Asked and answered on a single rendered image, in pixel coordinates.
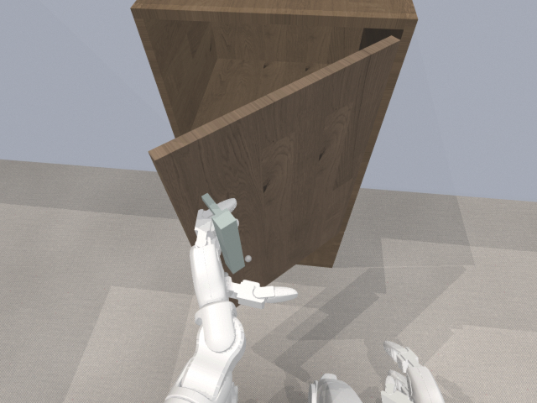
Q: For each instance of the left robot forearm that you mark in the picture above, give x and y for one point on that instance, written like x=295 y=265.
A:
x=220 y=344

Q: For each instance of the right robot hand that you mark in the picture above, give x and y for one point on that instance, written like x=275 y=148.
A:
x=418 y=386

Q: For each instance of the handle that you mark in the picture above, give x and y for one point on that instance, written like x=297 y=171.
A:
x=227 y=233

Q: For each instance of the left robot hand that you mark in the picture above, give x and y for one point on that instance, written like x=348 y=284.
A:
x=208 y=274

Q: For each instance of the cupboard door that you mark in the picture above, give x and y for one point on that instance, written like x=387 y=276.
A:
x=290 y=159

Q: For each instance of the right robot thigh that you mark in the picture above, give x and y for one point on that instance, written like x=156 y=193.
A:
x=331 y=391

